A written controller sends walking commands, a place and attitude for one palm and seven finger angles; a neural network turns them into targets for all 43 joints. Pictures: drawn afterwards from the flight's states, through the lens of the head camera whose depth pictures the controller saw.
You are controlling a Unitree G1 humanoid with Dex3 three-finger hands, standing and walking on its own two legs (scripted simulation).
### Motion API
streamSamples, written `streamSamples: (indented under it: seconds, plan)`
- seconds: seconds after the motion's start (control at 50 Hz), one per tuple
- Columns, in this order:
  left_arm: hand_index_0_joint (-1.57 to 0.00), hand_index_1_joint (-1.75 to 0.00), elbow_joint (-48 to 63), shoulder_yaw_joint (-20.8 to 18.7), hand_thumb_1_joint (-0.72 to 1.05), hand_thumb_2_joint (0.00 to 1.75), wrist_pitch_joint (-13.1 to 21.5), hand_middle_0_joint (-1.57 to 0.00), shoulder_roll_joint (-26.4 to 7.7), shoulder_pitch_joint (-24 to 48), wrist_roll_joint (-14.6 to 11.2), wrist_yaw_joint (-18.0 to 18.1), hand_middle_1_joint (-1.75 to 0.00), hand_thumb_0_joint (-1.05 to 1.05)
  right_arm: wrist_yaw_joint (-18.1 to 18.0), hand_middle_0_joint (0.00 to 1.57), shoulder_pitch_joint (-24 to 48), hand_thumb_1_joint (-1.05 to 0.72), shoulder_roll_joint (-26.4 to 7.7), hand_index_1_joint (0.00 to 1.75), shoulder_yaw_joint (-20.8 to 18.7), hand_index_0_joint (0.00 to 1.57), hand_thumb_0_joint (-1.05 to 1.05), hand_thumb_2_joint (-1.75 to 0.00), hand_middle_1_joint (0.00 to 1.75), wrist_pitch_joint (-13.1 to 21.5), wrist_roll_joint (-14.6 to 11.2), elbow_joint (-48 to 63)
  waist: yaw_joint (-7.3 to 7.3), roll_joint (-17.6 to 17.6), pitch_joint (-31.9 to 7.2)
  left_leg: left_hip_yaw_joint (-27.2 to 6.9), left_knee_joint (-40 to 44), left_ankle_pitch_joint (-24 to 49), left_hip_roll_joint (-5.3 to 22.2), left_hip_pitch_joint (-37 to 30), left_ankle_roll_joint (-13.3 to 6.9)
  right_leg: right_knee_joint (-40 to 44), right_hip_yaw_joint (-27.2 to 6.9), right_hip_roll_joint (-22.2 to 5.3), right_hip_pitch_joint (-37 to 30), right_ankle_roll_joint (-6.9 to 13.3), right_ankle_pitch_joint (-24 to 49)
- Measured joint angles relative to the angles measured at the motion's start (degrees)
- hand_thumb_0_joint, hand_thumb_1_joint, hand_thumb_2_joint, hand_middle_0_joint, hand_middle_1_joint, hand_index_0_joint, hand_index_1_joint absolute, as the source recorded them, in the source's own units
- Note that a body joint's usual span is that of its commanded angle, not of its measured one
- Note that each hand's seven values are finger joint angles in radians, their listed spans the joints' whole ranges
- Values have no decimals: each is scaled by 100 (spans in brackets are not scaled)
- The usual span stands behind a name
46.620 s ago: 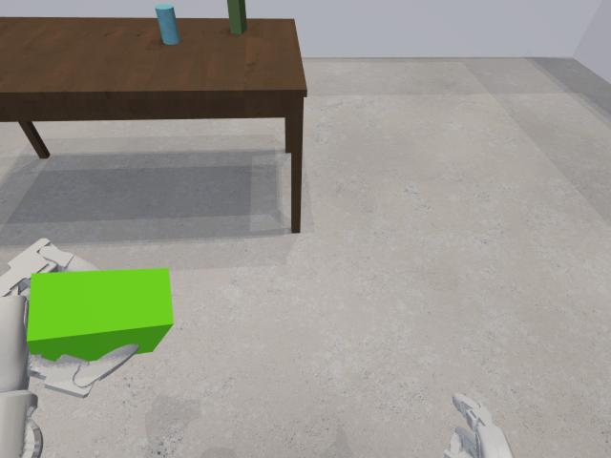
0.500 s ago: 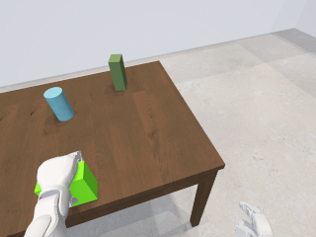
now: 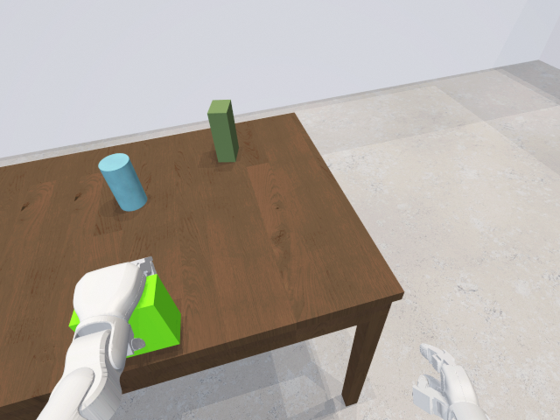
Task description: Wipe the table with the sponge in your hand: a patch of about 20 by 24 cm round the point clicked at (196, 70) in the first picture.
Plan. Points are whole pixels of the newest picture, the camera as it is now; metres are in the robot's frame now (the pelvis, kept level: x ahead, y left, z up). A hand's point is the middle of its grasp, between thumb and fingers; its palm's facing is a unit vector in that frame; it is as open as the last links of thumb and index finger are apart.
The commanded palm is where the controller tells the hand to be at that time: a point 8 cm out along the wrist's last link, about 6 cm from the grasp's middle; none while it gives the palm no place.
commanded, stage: lift the sponge slowly off the table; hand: left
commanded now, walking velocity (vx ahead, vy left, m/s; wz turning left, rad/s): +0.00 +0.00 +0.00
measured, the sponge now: (135, 325) +0.24 +0.28 -0.01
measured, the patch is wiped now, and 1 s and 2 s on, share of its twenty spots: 1.00 1.00 1.00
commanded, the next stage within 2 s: bring the sponge back beside the body in 1.14 s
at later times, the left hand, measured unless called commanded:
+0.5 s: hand (124, 297) +0.24 +0.27 +0.06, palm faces -0.02 -0.10 -0.99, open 10.0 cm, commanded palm +0.23 +0.27 +0.13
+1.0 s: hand (119, 274) +0.26 +0.27 +0.10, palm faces +0.03 -0.09 -1.00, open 10.0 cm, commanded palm +0.23 +0.27 +0.17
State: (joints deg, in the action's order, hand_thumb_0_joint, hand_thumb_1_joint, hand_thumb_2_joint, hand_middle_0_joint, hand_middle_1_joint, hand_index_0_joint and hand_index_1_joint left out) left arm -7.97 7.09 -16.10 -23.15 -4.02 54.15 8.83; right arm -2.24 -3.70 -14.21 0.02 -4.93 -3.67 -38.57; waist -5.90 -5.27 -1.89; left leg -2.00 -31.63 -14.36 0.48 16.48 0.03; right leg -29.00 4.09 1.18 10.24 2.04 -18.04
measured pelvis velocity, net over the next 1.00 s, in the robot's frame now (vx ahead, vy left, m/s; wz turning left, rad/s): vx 0.00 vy -0.01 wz -0.01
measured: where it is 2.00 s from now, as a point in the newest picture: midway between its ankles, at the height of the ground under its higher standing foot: outside the picture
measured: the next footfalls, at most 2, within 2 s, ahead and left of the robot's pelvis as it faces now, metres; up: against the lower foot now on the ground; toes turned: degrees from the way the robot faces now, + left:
none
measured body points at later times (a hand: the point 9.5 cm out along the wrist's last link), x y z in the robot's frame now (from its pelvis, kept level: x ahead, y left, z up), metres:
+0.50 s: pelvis +0.00 -0.01 +0.01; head -0.01 -0.05 +0.45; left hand +0.24 +0.27 +0.12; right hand +0.22 -0.24 -0.09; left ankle +0.03 +0.12 -0.73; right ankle -0.03 -0.10 -0.73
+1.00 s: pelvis +0.00 -0.01 +0.01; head -0.02 -0.05 +0.46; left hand +0.25 +0.27 +0.15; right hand +0.24 -0.21 -0.07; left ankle +0.03 +0.12 -0.73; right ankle -0.03 -0.10 -0.73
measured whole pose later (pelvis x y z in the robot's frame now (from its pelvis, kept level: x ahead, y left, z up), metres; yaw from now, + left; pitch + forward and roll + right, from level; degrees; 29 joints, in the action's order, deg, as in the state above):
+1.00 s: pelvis +0.00 -0.01 +0.01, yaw +0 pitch -4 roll +0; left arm 0.4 5.7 -20.0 -26.9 0.2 51.8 0.6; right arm -2.2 -0.8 -14.8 2.1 -4.9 -3.8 -38.7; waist -6.6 -6.3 0.0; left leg -1.7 -23.9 -10.7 0.7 9.4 0.5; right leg -21.9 3.6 1.5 3.6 2.5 -14.5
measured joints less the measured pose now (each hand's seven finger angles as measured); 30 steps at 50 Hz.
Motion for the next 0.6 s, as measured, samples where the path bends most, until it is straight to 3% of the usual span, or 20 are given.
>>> streamSamples:
  seconds: [0.18,0.32,0.6]
  plan:
    - [-75,-135,-158,-52,-49,104,-39,-73,-91,358,-31,-171,-134,-1,-39,20,31,-91,18,30,78,20,1,-90,30,3,-12,-54,39,-3,49,8,223,124,33,-151,34,176,-15,34,-119,38,108]
    - [-75,-135,146,-257,-49,104,-42,-73,-194,118,-143,-339,-134,-1,-10,20,-22,-91,-84,30,38,20,1,-90,30,-17,2,-34,77,-35,58,52,343,143,66,-286,48,304,-65,66,-237,52,152]
    - [-75,-135,648,-307,-49,104,6,-73,-330,-111,-240,-431,-134,-1,-50,20,46,-91,-147,30,-18,20,1,-90,30,61,7,-62,-36,-68,130,26,472,178,55,-509,55,461,-45,63,-483,54,192]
